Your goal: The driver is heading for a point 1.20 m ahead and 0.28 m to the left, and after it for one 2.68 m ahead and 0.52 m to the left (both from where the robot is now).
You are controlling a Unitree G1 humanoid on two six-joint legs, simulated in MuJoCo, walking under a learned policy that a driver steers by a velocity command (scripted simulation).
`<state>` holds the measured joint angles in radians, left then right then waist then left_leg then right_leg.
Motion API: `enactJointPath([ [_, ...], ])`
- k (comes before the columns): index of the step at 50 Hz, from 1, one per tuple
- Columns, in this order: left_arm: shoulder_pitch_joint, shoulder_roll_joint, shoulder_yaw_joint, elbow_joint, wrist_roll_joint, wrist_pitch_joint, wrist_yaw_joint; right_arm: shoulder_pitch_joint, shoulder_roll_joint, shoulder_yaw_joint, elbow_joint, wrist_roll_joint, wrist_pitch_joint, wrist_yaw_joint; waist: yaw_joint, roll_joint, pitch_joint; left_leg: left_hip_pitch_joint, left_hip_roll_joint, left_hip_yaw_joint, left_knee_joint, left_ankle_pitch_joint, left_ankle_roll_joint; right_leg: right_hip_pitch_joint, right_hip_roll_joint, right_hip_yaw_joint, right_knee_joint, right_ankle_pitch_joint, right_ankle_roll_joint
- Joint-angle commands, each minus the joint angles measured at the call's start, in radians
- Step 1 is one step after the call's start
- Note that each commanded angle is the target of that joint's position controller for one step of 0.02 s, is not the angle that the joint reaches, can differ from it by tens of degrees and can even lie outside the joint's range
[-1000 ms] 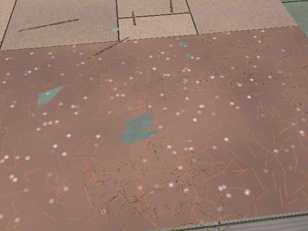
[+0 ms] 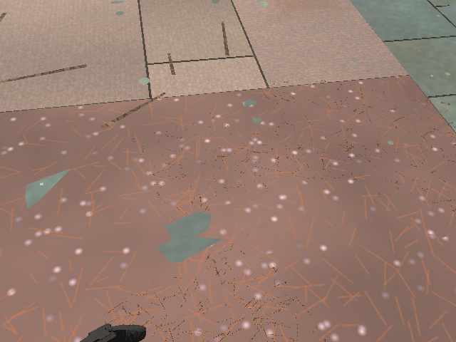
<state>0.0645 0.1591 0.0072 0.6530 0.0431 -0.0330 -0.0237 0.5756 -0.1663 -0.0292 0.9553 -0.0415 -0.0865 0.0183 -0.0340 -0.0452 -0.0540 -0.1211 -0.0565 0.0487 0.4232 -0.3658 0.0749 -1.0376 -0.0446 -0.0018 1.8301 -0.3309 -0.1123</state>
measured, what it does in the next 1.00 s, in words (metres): climbs, turning left: right foot 0.08 m higher, then left foot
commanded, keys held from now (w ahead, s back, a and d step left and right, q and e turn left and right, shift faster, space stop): w+shift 0.44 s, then w+q+shift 0.56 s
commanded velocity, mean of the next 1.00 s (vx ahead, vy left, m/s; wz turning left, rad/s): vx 0.97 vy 0.00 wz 0.34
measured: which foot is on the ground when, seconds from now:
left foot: down 0.00-0.22, up 0.24-0.68, down 0.70-1.00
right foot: up 0.00-0.18, down 0.20-0.70, up 0.72-1.00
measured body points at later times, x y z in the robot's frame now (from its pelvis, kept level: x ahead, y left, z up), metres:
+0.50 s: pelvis +0.41 -0.04 +0.08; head +0.41 -0.04 +0.53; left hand +0.32 +0.21 -0.06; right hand +0.65 -0.24 +0.02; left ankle +0.53 +0.10 -0.55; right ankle +0.30 -0.10 -0.65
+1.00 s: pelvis +0.90 +0.03 +0.08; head +0.93 +0.04 +0.52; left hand +1.09 +0.30 +0.03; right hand +0.94 -0.26 -0.04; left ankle +0.74 +0.02 -0.66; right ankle +1.17 -0.08 -0.59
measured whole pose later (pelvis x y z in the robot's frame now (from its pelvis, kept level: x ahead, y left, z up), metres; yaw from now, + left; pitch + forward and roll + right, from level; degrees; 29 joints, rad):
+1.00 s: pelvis +0.90 +0.03 +0.08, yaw +22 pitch +3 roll +0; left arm -0.03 0.23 -0.03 0.57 0.05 -0.08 -0.03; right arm 0.52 -0.30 -0.07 0.87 0.01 -0.07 0.01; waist -0.11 0.00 0.02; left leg 0.05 -0.17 -0.18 0.27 -0.29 0.17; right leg -0.77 -0.12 0.08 0.73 0.00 0.03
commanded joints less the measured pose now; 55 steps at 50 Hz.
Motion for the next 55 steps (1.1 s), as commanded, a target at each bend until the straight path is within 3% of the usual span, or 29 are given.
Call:
enactJointPath([
  [1,-0.221,0.011,-0.035,-0.195,-0.015,-0.005,0.003,-0.050,-0.104,-0.002,-0.018,0.026,-0.031,-0.005,0.067,0.071,0.255,-0.212,0.229,-0.254,-0.403,-0.321,0.112,-0.229,-0.053,-0.037,-0.072,-0.012,0.012],
  [3,-0.254,0.057,-0.035,-0.214,-0.017,0.003,-0.017,-0.026,-0.105,0.003,-0.011,0.048,-0.026,-0.032,0.036,0.060,0.240,-0.242,0.206,-0.171,-0.552,-0.045,0.139,0.026,-0.078,-0.104,-0.417,0.098,0.033],
  [6,-0.181,0.018,-0.040,-0.171,-0.027,0.016,-0.026,-0.041,-0.171,-0.010,-0.023,0.056,-0.024,-0.035,0.045,0.071,0.108,-0.020,0.212,-0.034,-0.498,0.717,0.136,0.342,0.000,-0.212,-0.706,0.119,-0.024],
  [8,-0.082,0.050,-0.019,-0.134,-0.024,0.013,-0.017,-0.007,-0.239,-0.031,-0.029,0.027,-0.020,-0.039,0.090,0.189,-0.024,0.201,0.274,-0.008,-0.224,1.490,0.125,0.463,0.109,-0.258,-0.775,-0.031,-0.045],
  [9,0.039,0.093,0.003,-0.104,-0.034,0.008,-0.002,-0.005,-0.267,-0.047,-0.027,-0.005,-0.012,-0.039,0.150,0.233,-0.105,0.280,0.307,-0.014,-0.013,1.647,0.109,0.545,0.149,-0.234,-0.826,-0.137,-0.066],
  [10,0.173,0.145,0.023,-0.077,-0.043,0.004,0.012,-0.037,-0.288,-0.064,-0.037,-0.006,-0.014,-0.028,0.221,0.270,-0.179,0.261,0.330,-0.021,0.233,1.674,0.095,0.705,0.160,-0.157,-0.926,-0.172,-0.098],
  [11,0.339,0.226,0.058,-0.033,-0.025,-0.006,0.020,-0.103,-0.268,-0.070,-0.074,0.013,-0.027,-0.019,0.304,0.217,-0.270,0.071,0.282,-0.038,0.566,1.380,0.085,0.945,0.039,0.084,-1.033,-0.306,-0.130],
  [12,0.391,0.329,0.093,0.046,-0.001,-0.023,0.014,-0.111,-0.082,-0.040,-0.160,0.064,-0.045,0.015,0.211,-0.173,-0.310,-0.396,0.024,-0.105,0.981,0.398,0.034,1.170,-0.199,0.750,-1.399,-0.724,-0.197],
  [13,0.322,0.301,0.098,0.065,-0.019,-0.024,0.007,-0.154,-0.092,-0.041,-0.186,0.027,-0.064,0.024,0.169,-0.158,-0.253,-0.616,-0.019,-0.258,1.186,0.180,0.061,1.166,-0.249,1.092,-1.639,-0.782,-0.155],
  [15,0.262,0.158,0.072,0.127,-0.002,-0.044,-0.001,-0.269,-0.061,-0.025,-0.242,0.020,-0.064,0.013,0.093,0.084,-0.017,-0.714,0.069,-0.176,1.349,0.210,0.075,0.920,-0.248,0.760,-1.557,-0.526,-0.163],
  [17,0.288,0.053,0.046,0.215,0.008,-0.063,0.006,-0.346,0.005,0.008,-0.309,-0.001,-0.029,0.011,0.025,0.106,0.090,-0.745,0.115,-0.180,1.356,0.174,0.071,0.734,-0.170,0.475,-1.539,-0.259,-0.113],
  [19,0.307,0.040,0.036,0.238,-0.005,-0.087,0.015,-0.339,-0.016,0.014,-0.322,0.010,0.014,0.020,-0.011,0.072,0.128,-0.782,0.127,-0.198,1.232,0.126,0.058,0.713,-0.132,0.346,-1.591,-0.184,-0.093],
  [24,0.374,0.146,0.048,0.246,-0.035,-0.124,0.015,-0.537,-0.099,0.019,-0.381,0.007,0.027,0.036,0.021,0.062,0.181,-0.681,0.136,-0.017,0.668,0.311,0.012,0.730,-0.015,0.036,-1.775,0.278,-0.046],
  [26,0.409,0.162,0.051,0.250,-0.048,-0.130,0.018,-0.606,-0.076,0.031,-0.390,0.027,0.020,0.049,0.056,0.049,0.165,-0.541,0.109,0.056,0.412,0.449,0.027,0.801,-0.017,-0.054,-1.845,0.488,-0.003],
  [29,0.486,0.203,0.054,0.258,-0.033,-0.126,0.030,-0.660,-0.089,0.027,-0.382,0.034,0.018,0.050,0.092,-0.014,0.129,-0.484,0.028,0.139,0.223,0.482,0.067,1.091,-0.080,-0.133,-1.787,1.020,0.052],
  [31,0.498,0.243,0.062,0.257,-0.016,-0.107,0.057,-0.603,-0.133,0.011,-0.354,0.021,0.021,0.041,0.045,-0.102,0.049,-0.418,-0.041,0.170,0.189,0.415,0.092,1.251,-0.127,-0.170,-1.612,1.404,0.088],
  [33,0.454,0.287,0.078,0.238,0.009,-0.071,0.082,-0.321,-0.207,-0.022,-0.258,0.022,0.023,0.035,-0.097,-0.138,-0.090,-0.146,-0.097,0.147,0.170,0.331,0.127,1.254,-0.152,-0.179,-1.218,1.553,0.106],
  [34,0.384,0.311,0.089,0.211,0.009,-0.058,0.085,-0.113,-0.242,-0.046,-0.189,0.023,0.023,0.026,-0.204,-0.121,-0.150,0.081,-0.069,0.089,0.074,0.342,0.162,1.134,-0.139,-0.190,-0.926,1.461,0.097],
  [35,0.322,0.263,0.081,0.181,0.019,-0.065,0.072,-0.046,-0.278,-0.070,-0.154,0.016,0.033,0.010,-0.201,-0.041,-0.149,0.323,0.032,-0.064,0.168,0.203,0.186,0.813,-0.038,-0.153,-0.599,0.703,0.068],
  [36,0.385,0.132,0.048,0.082,-0.028,-0.082,0.044,-0.132,-0.378,-0.095,-0.167,-0.010,0.044,0.003,-0.032,0.309,-0.214,0.648,0.299,-0.619,0.130,0.234,0.397,0.284,0.111,-0.055,-0.191,-0.167,0.137],
  [37,0.292,0.181,0.040,0.046,-0.026,-0.103,0.046,-0.135,-0.353,-0.104,-0.194,0.009,0.052,-0.003,-0.096,0.113,-0.284,0.627,0.320,-0.800,-0.058,0.104,0.425,0.179,0.080,0.090,-0.158,-0.060,0.109],
  [39,0.195,0.200,0.031,0.019,-0.012,-0.124,0.039,-0.186,-0.259,-0.085,-0.166,0.021,0.043,-0.010,-0.016,-0.053,-0.015,0.290,0.263,-0.649,-0.179,0.118,0.327,0.208,-0.013,0.098,-0.376,0.038,0.089],
  [42,0.185,0.173,0.016,-0.010,0.039,-0.064,0.023,-0.204,-0.213,-0.059,-0.160,0.038,0.014,-0.019,0.080,-0.040,0.097,-0.030,0.144,-0.496,-0.207,0.228,0.283,0.307,-0.062,0.081,-0.510,-0.023,0.138],
  [44,0.074,0.162,0.003,-0.072,0.041,-0.041,0.011,-0.201,-0.252,-0.064,-0.170,0.043,-0.005,-0.014,0.074,-0.009,0.158,-0.194,0.098,-0.444,-0.264,0.258,0.274,0.335,-0.077,0.030,-0.690,-0.002,0.163],
  [46,-0.066,0.151,-0.011,-0.131,0.019,-0.044,-0.001,-0.188,-0.256,-0.067,-0.174,0.040,-0.010,-0.014,0.039,0.029,0.196,-0.300,0.046,-0.395,-0.289,0.393,0.235,0.439,-0.058,-0.007,-0.924,0.206,0.173],
  [49,-0.130,0.144,-0.019,-0.143,-0.005,-0.048,-0.006,-0.124,-0.295,-0.083,-0.161,0.056,-0.010,-0.005,-0.027,0.084,0.136,-0.231,0.044,-0.388,-0.272,0.612,0.167,0.616,0.008,-0.030,-1.151,0.464,0.145],
  [52,-0.109,0.187,-0.007,-0.147,-0.009,-0.054,0.014,-0.098,-0.316,-0.090,-0.158,0.057,-0.004,-0.012,-0.025,0.115,0.077,-0.046,0.064,-0.418,-0.093,0.909,0.116,0.711,0.055,-0.011,-1.287,0.403,0.119],
  [54,0.142,0.276,0.034,-0.085,-0.013,-0.066,0.041,-0.153,-0.372,-0.103,-0.167,0.045,-0.007,-0.014,0.122,0.117,-0.082,-0.034,0.052,-0.427,0.247,0.962,0.070,1.008,0.059,0.022,-1.317,0.306,0.103],
  [55,0.366,0.341,0.064,-0.033,-0.004,-0.067,0.061,-0.218,-0.341,-0.095,-0.190,0.032,-0.016,-0.011,0.236,0.103,-0.198,-0.178,0.016,-0.392,0.502,0.793,0.060,1.272,-0.030,0.074,-1.240,0.155,0.089],
])
Keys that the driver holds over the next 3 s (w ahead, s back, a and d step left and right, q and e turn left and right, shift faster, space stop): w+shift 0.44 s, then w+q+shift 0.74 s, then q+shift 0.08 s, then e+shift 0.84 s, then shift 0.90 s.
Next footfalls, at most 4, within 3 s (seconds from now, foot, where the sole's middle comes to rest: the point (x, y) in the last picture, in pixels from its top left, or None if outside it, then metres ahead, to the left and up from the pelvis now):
0.20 right None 0.34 -0.11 -0.69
0.70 left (211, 250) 0.78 0.03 -0.69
1.10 right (220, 142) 1.27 -0.01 -0.69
1.48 left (128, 120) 1.39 0.36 -0.69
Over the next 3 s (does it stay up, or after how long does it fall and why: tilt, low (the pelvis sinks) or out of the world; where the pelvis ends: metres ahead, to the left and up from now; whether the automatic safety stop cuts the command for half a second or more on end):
stays up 1.38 0.22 0.09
